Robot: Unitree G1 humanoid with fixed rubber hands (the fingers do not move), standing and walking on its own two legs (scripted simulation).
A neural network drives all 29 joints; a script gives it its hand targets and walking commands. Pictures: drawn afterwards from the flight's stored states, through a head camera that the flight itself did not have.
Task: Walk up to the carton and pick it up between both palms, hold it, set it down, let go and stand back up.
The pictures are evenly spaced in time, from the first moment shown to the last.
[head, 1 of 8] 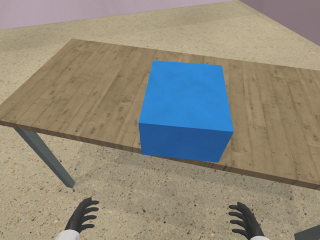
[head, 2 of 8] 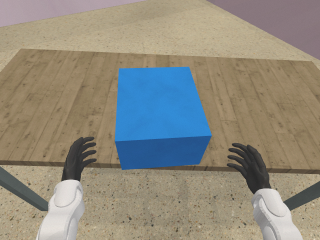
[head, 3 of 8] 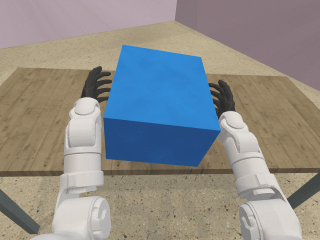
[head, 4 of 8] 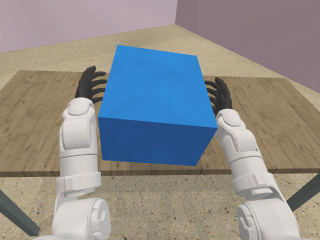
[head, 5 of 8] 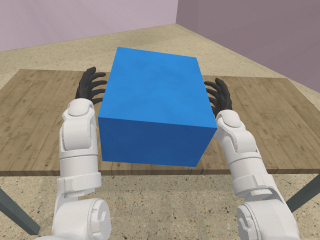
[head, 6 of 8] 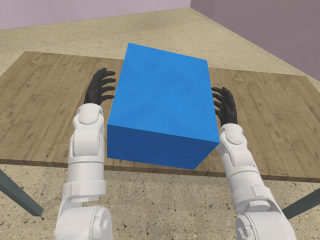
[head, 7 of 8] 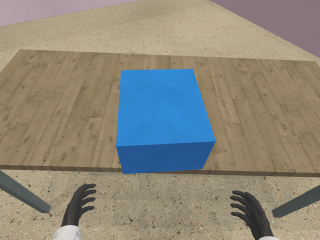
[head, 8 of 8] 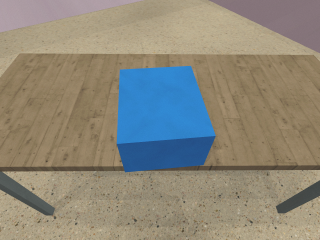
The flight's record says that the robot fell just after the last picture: no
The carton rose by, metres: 0.15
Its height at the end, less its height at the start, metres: +0.00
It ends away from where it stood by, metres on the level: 0.00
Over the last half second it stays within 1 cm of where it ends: yes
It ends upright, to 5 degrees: yes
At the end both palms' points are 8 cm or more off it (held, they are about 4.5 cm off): yes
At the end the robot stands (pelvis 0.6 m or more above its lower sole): yes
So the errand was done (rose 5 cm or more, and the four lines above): yes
